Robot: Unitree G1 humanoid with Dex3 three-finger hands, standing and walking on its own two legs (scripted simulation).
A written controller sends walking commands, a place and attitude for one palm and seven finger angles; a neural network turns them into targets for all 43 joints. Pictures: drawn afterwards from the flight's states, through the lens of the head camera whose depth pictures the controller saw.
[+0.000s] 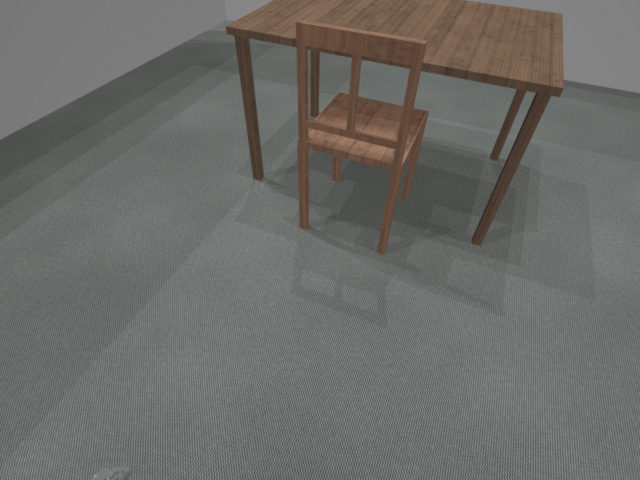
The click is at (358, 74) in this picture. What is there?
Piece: chair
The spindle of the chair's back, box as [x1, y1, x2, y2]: [347, 54, 361, 130]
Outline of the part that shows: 353,54 351,64 347,116 347,129 349,130 354,129 361,57 359,55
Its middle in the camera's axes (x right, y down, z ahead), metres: +0.10 -0.46 +1.24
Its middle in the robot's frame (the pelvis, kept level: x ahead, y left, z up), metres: +1.23 -0.05 -0.09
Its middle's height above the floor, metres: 0.68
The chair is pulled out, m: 0.00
